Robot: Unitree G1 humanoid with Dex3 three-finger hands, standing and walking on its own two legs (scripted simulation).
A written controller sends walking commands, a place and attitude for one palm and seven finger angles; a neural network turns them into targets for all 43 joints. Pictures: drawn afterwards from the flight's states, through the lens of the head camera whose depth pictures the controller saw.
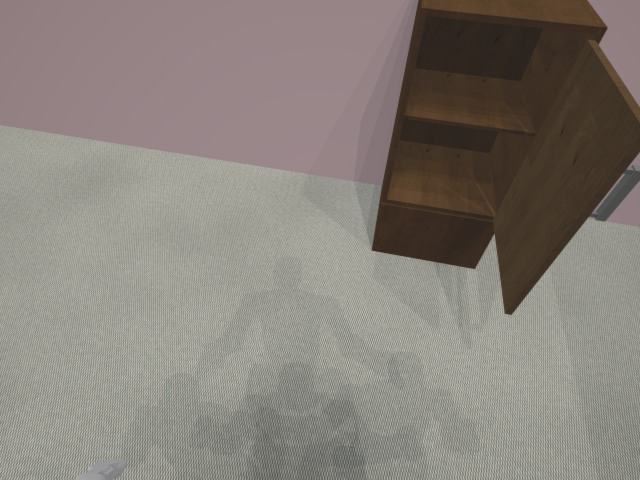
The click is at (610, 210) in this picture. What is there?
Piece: cupboard door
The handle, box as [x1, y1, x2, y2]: [589, 165, 639, 221]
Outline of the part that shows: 639,166 632,165 628,167 623,173 625,174 599,207 595,211 593,211 589,216 593,216 595,219 604,221 639,180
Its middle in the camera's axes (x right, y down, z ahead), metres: +0.59 -0.09 +0.79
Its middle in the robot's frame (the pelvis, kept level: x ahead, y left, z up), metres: +0.67 -0.55 -0.04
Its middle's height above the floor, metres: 0.73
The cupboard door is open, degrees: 90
